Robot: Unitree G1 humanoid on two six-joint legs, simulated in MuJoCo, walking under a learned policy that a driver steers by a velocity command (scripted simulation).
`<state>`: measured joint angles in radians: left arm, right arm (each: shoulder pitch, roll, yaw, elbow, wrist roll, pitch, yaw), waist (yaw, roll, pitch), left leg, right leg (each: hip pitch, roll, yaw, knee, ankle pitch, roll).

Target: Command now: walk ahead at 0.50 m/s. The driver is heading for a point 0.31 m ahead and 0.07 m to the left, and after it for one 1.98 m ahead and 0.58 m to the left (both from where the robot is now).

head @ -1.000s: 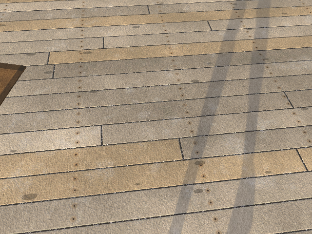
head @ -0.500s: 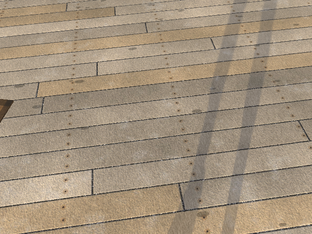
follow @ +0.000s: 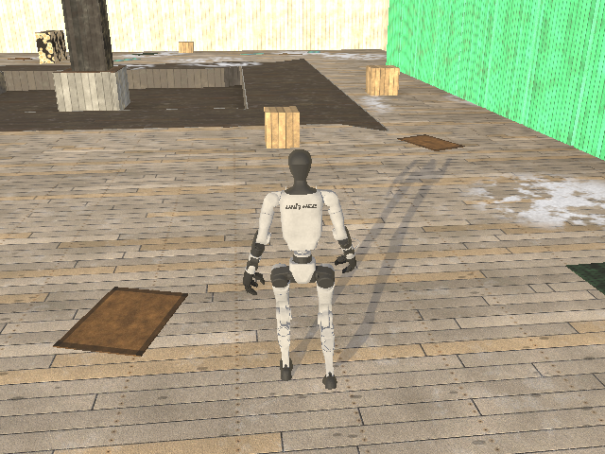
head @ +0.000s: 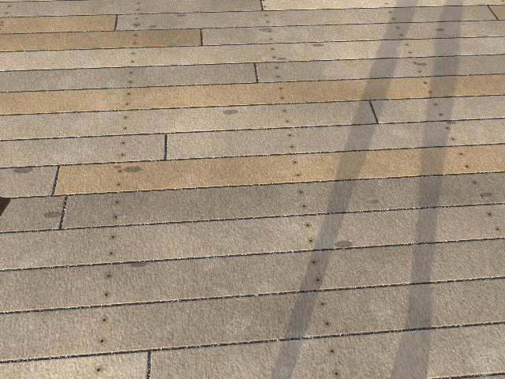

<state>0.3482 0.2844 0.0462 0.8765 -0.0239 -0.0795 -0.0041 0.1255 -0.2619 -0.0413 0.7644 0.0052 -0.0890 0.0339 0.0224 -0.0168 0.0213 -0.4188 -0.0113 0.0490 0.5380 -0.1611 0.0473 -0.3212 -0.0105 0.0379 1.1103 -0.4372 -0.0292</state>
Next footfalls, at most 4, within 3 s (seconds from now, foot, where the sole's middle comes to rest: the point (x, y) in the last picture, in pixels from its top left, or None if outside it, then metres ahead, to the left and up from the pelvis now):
0.38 right None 0.37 -0.13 -0.77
0.68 left None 0.29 0.11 -0.77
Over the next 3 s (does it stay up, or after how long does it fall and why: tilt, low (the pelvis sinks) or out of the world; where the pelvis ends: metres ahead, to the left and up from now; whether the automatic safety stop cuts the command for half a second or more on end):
stays up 0.30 -0.01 0.01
